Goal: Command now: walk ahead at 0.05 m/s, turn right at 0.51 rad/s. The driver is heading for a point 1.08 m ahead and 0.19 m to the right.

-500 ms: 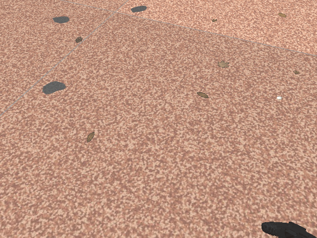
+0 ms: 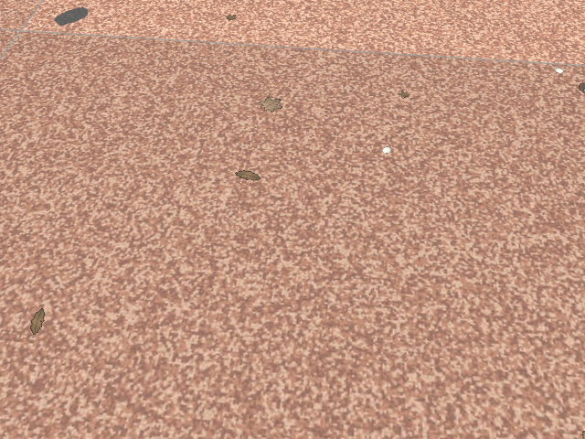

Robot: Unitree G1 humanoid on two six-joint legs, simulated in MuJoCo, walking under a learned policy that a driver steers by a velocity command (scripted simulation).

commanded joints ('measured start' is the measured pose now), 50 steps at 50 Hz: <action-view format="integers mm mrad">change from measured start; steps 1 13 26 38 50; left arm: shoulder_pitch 45 -31 -38 -28 -17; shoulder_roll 62 133 148 15 39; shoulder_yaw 11 26 41 -4 -13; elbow -69 -155 -189 -152 -116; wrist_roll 0 7 -14 7 33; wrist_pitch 2 -49 -13 -21 -60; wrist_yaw -21 9 15 10 -14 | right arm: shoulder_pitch -67 -59 -22 -70 -8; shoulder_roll -167 -115 -85 -69 -61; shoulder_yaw -44 -56 -34 -6 8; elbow -66 -65 -75 -105 -47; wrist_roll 15 4 32 12 -4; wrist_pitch -5 24 -7 11 -1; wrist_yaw -2 -25 16 -9 2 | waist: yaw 30 3 9 21 11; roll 148 -113 -157 179 -86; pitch -131 -157 -163 -106 -38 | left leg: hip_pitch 78 -332 -20 174 88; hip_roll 288 -42 -99 117 -18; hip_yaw -173 -228 -229 -332 -207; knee -141 756 87 -59 46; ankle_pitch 110 -245 -145 240 -50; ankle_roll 204 -102 -78 176 -61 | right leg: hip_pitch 139 359 361 93 287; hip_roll -5 -136 -75 90 -15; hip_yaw -13 309 481 90 181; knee -100 -540 -454 -9 -532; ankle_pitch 25 533 474 -97 102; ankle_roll -28 -280 -255 49 -113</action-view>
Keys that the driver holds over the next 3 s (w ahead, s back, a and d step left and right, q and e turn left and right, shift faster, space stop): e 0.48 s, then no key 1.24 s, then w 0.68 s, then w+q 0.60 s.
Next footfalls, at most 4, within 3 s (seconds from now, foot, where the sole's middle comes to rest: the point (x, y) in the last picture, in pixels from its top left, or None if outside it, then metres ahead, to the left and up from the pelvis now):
0.10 right None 0.07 -0.13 -0.78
0.56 left None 0.11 0.09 -0.78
0.88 right None -0.02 -0.14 -0.78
2.42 right None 0.37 -0.30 -0.78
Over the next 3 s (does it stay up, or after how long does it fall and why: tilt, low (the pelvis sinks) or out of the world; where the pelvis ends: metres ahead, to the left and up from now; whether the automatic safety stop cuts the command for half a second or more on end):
stays up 0.57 -0.21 -0.03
